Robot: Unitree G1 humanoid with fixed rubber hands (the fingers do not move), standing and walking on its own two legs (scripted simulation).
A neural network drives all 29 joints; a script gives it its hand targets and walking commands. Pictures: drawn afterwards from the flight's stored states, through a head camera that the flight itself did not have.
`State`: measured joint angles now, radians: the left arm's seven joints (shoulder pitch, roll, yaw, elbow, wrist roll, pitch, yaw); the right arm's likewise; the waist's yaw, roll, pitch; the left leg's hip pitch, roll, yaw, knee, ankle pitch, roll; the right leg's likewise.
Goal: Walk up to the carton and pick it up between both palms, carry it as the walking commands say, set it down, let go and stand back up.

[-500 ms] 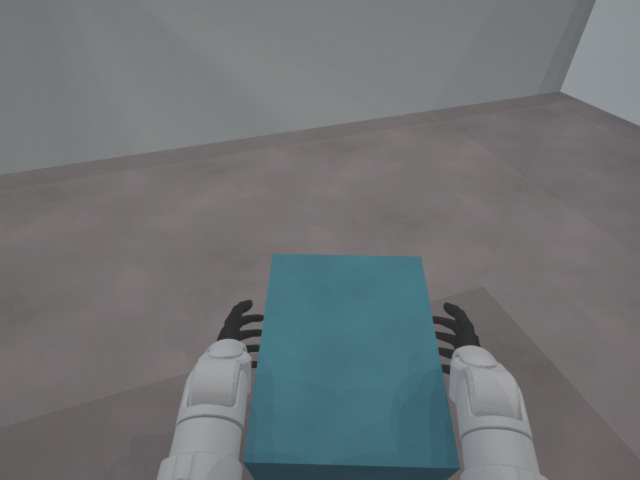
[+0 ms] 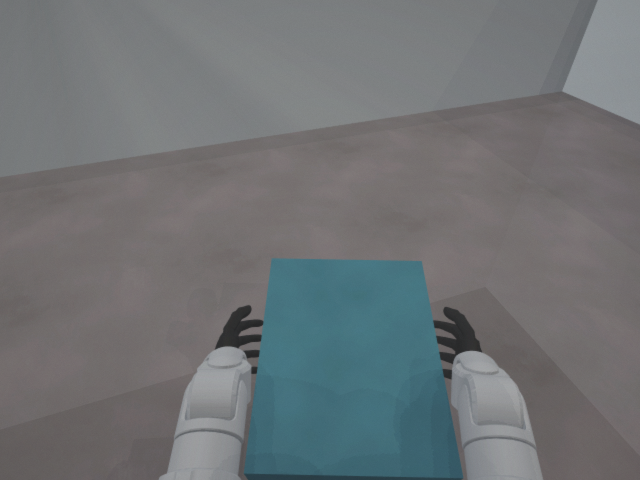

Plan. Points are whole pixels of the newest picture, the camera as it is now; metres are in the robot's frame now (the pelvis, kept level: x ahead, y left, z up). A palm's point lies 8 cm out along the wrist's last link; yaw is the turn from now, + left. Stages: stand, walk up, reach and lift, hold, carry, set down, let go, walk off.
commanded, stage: reach and lift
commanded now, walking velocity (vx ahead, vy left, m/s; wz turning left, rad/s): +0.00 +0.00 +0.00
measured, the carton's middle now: (344, 380) +0.30 -0.01 -0.04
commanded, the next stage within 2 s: hold in 0.02 s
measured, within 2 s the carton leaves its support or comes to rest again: neither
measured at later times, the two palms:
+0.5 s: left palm (228, 364) +0.28 +0.14 +0.04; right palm (468, 369) +0.27 -0.16 +0.04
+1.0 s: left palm (226, 363) +0.28 +0.15 +0.04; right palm (466, 366) +0.28 -0.16 +0.04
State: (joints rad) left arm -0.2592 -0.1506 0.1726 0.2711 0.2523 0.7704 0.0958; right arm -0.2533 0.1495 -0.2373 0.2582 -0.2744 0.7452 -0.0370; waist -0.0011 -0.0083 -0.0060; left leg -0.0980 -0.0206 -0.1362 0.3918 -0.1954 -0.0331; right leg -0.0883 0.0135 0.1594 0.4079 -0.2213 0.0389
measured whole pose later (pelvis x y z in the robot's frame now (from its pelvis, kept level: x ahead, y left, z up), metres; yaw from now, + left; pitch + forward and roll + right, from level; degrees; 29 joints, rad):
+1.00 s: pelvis +0.00 +0.00 +0.00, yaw +0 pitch -6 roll +0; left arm -0.24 -0.15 0.17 0.26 0.25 0.77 0.09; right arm -0.23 0.15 -0.23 0.24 -0.27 0.76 -0.01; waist 0.00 -0.01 -0.01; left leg -0.08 -0.02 -0.14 0.39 -0.20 -0.03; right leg -0.07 0.01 0.15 0.40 -0.22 0.04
